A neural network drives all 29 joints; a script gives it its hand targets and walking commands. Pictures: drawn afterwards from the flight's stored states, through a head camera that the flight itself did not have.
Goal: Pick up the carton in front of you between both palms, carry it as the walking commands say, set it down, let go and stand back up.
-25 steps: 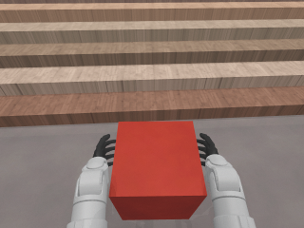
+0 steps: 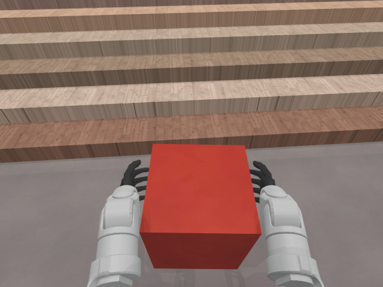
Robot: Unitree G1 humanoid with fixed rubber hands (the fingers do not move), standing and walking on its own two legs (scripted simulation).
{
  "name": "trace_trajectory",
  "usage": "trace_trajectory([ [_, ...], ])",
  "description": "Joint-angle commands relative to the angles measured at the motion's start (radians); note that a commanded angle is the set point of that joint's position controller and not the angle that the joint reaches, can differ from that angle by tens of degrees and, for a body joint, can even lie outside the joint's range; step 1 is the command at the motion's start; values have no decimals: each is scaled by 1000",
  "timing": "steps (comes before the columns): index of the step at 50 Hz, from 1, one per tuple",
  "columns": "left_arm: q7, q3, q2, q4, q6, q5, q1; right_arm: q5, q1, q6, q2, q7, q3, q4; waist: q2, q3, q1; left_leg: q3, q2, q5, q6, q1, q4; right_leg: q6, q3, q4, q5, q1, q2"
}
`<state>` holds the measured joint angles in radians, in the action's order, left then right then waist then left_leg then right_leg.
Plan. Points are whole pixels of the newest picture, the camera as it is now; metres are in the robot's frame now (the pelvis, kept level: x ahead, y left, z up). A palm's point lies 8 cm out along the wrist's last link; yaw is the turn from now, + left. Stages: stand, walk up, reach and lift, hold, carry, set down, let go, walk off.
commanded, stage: hold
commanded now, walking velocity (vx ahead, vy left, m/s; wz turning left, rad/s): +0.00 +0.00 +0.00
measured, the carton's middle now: (197, 209) +0.30 +0.00 -0.02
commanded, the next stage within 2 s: carry in 0.18 s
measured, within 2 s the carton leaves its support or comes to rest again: neither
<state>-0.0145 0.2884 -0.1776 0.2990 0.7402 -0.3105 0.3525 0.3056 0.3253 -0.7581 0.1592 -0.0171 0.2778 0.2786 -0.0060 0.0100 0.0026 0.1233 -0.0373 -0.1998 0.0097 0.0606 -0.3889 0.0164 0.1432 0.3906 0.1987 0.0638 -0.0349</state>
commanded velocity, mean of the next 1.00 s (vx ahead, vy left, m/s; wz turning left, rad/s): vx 0.43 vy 0.00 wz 0.00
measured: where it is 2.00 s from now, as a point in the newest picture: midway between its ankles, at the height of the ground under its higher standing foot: (189, 183)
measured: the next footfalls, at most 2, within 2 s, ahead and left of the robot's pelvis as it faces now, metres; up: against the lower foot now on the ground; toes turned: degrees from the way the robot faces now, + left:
right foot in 0.66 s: +0.23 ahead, -0.09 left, +0.00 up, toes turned -8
left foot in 1.08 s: +0.59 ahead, +0.14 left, +0.00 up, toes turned +11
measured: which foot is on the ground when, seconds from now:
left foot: down 0.00-0.68, up 0.70-1.00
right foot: down 0.00-0.42, up 0.44-0.64, down 0.66-1.00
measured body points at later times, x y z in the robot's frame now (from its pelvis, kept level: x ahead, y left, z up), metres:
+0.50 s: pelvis +0.08 +0.02 -0.01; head +0.03 +0.02 +0.44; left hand +0.37 +0.17 +0.09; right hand +0.37 -0.13 +0.09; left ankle +0.02 +0.13 -0.74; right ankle +0.03 -0.12 -0.72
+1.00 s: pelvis +0.35 +0.01 -0.01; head +0.32 +0.00 +0.44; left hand +0.59 +0.18 +0.09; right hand +0.61 -0.12 +0.08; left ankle +0.49 +0.14 -0.71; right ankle +0.20 -0.08 -0.74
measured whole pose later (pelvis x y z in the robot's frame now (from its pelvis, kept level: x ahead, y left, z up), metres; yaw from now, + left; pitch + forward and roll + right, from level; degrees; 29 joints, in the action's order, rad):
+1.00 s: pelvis +0.35 +0.01 -0.01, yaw +2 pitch +4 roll +2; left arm 0.15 0.08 -0.13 -0.51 1.20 0.00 0.00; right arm 0.02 -0.02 -1.20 0.13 0.16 0.05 -0.51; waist 0.03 -0.17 0.06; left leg -0.18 0.08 -0.14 0.00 0.59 -0.60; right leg -0.01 -0.17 0.24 0.37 -0.06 0.04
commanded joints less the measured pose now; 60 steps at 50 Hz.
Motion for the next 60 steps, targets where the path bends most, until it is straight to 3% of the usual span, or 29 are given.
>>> trace_trajectory([
  [1, -250, -545, -937, 66, -13, 287, 457, -290, 574, 47, 918, -244, -586, -25, 22, -200, -6, -72, -50, 66, 5, -36, 73, -3, -80, -78, -64, 6, -62],
  [8, -230, -585, -911, -47, -2, 300, 427, -314, 515, 32, 901, -221, -598, -81, 11, -260, -11, -48, -57, 235, 2, -86, 70, 8, -58, -71, -230, -63, -61],
  [9, -229, -624, -922, -110, 0, 321, 400, -329, 516, 26, 924, -215, -650, -154, 13, -244, 7, -37, 112, 111, -19, 26, -35, -28, -30, 12, -121, 69, 114],
  [11, -221, -662, -937, -162, 11, 349, 415, -376, 544, 11, 966, -208, -701, -220, 37, -229, 5, -11, 89, -349, -14, 135, -51, -74, 64, -54, 417, 120, 125],
  [13, -200, -737, -929, -317, 39, 420, 479, -413, 516, -25, 967, -187, -766, -314, 116, -243, 13, -50, 61, -397, -6, 206, -93, -83, 93, -103, 576, 137, 159],
  [16, -158, -773, -887, -388, 122, 426, 422, -425, 492, -100, 928, -155, -775, -378, 149, -270, 7, -139, 40, -201, 0, 225, -166, -121, 184, -122, 472, 156, 227],
  [18, -139, -816, -859, -466, 172, 447, 372, -442, 438, -148, 905, -131, -814, -429, 60, -314, 6, -138, 39, -190, -21, 107, -94, -79, 45, -19, 403, 200, 156],
  [19, -132, -814, -846, -494, 193, 446, 369, -454, 464, -168, 891, -120, -829, -484, 16, -313, -12, 13, 138, -309, -62, 37, 22, -51, -45, 138, 391, 299, 107],
  [20, -122, -798, -830, -472, 227, 437, 361, -431, 403, -200, 859, -108, -804, -430, -203, -259, -27, 249, 278, -407, -123, -70, 134, -19, -157, 316, 326, 505, 41],
  [21, -109, -845, -831, -527, 250, 455, 343, -440, 351, -218, 866, -95, -813, -468, -275, -212, -37, 401, 379, -450, -170, -104, 225, -1, -206, 390, 313, 648, 46],
  [22, -97, -869, -840, -576, 272, 489, 366, -453, 365, -238, 849, -75, -817, -545, -263, -169, -37, 409, 383, -282, -206, -113, 213, -5, -188, 428, 301, 700, 75],
  [24, -69, -857, -830, -596, 316, 501, 286, -468, 335, -279, 845, -40, -853, -654, -101, -200, -34, 281, 341, 96, -180, -151, 142, -7, -228, 330, 266, 653, 64],
  [26, -37, -873, -786, -684, 347, 553, 259, -479, 225, -322, 795, -7, -821, -656, -182, -232, -26, 139, 289, 437, -145, -203, 73, -10, -275, 277, 251, 623, 44],
  [28, 2, -866, -772, -712, 385, 535, 116, -497, 189, -352, 763, 25, -826, -783, -225, -324, -27, 47, 281, 419, -130, -214, 28, -15, -311, 173, 198, 512, 18],
  [30, 31, -839, -761, -787, 407, 521, 65, -538, 191, -386, 775, 42, -855, -851, -153, -372, -8, -113, 213, 368, -72, -18, -61, -16, -388, 17, 38, 180, -19],
  [31, 45, -810, -749, -806, 424, 515, 40, -548, 141, -408, 758, 46, -849, -820, -87, -389, 13, -159, 194, 291, -35, 184, -147, -57, -290, 16, 53, -71, 51],
  [32, 56, -782, -732, -800, 434, 489, -18, -539, 134, -425, 745, 49, -845, -848, 66, -440, 35, -239, 106, 90, 8, 409, -364, -138, -6, -71, 244, -268, 221],
  [33, 69, -746, -699, -793, 444, 478, -15, -555, 128, -444, 738, 55, -834, -829, 274, -386, 30, -234, 19, -265, 36, 674, -542, -237, 337, -147, 90, -383, 427],
  [34, 78, -740, -735, -840, 445, 487, 4, -565, 162, -438, 722, 60, -841, -922, 177, -369, 28, -149, 94, -375, -9, 749, -656, -284, 333, -108, -38, -378, 477],
  [39, 93, -798, -742, -888, 452, 520, 111, -524, 135, -439, 722, 91, -781, -820, 16, -263, 17, -170, 142, -180, -7, 671, -549, -214, 123, -196, -81, -149, 396],
  [42, 78, -809, -697, -918, 456, 573, 87, -482, 50, -429, 730, 117, -768, -807, 147, -222, 19, -250, 136, -20, 5, 604, -375, -160, -98, -255, -25, -59, 304],
  [44, 75, -835, -697, -915, 458, 590, 71, -450, 19, -421, 710, 130, -748, -833, 122, -206, 7, -282, 124, 73, -2, 487, -262, -135, -187, -267, -97, -6, 276],
  [49, 62, -808, -637, -882, 467, 556, -28, -454, 6, -430, 688, 125, -786, -841, 138, -115, 17, -360, 88, 159, -17, 412, -190, -119, -230, -199, -321, 17, 295],
  [52, 48, -849, -651, -900, 462, 563, -22, -469, -38, -426, 698, 99, -793, -854, 130, -278, -26, -431, 2, 13, -73, 57, -135, -55, -357, 213, -667, 50, 216],
  [53, 41, -833, -649, -914, 456, 546, -24, -486, -30, -416, 710, 90, -823, -881, 56, -352, -48, -219, 128, -83, -137, -179, -79, -19, -387, 480, -496, 271, 145],
  [54, 32, -839, -648, -920, 455, 534, -50, -486, -27, -415, 691, 83, -821, -862, -277, -400, -47, 331, 413, -106, -254, -332, 49, 28, -328, 798, 6, 544, 27],
  [55, 26, -870, -691, -949, 442, 558, 1, -528, 35, -396, 774, 65, -843, -889, -306, -438, -27, 392, 455, 79, -295, -378, 117, -10, -214, 955, 243, 668, 28],
  [57, 15, -871, -750, -931, 416, 533, 40, -548, 61, -376, 850, 33, -881, -903, -91, -385, -28, 222, 428, 186, -239, -199, 128, -44, -132, 937, 211, 638, 142],
  [60, 5, -873, -835, -859, 378, 505, -43, -582, 129, -343, 873, 4, -942, -956, -64, -356, -22, 12, 362, 99, -153, -38, 176, -37, -166, 684, 77, 523, 160],
])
